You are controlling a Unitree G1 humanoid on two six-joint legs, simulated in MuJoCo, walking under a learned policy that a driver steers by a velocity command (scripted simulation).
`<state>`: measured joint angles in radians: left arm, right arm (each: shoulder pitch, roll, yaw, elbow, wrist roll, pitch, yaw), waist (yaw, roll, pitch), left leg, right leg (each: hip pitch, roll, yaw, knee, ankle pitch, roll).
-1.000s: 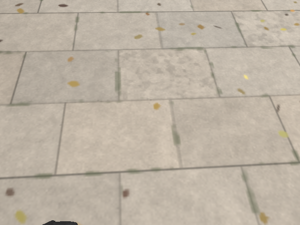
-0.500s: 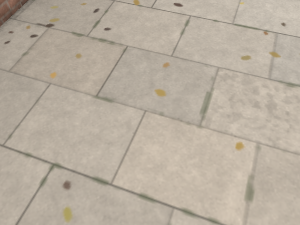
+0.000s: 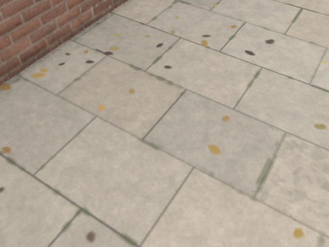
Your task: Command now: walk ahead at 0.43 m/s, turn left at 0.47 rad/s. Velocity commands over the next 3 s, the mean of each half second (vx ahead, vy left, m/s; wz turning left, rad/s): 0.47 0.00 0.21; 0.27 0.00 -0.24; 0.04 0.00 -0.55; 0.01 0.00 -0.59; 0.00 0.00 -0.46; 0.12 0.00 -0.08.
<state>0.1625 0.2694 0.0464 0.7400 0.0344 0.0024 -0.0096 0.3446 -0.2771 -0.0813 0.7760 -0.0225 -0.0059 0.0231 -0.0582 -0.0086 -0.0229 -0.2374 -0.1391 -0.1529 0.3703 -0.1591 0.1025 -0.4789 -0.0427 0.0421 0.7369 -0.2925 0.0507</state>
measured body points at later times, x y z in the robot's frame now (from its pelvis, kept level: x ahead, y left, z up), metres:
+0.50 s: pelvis +0.21 -0.02 -0.01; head +0.24 -0.03 +0.44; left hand +0.12 +0.22 -0.14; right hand +0.44 -0.22 -0.11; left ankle +0.33 +0.10 -0.72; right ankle +0.08 -0.14 -0.74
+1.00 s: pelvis +0.40 +0.02 -0.01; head +0.43 +0.02 +0.44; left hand +0.53 +0.25 -0.14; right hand +0.43 -0.24 -0.14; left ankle +0.35 +0.08 -0.74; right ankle +0.49 -0.09 -0.72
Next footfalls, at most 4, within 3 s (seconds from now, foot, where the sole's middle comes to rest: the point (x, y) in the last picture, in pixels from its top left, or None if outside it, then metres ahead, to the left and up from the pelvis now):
0.10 right None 0.12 -0.13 -0.78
0.56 left None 0.39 0.09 -0.78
1.08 right None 0.51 -0.08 -0.78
1.54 left None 0.52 0.12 -0.78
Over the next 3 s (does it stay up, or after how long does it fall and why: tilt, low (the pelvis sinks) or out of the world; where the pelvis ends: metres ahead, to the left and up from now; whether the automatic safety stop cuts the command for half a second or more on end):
stays up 0.47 0.01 -0.01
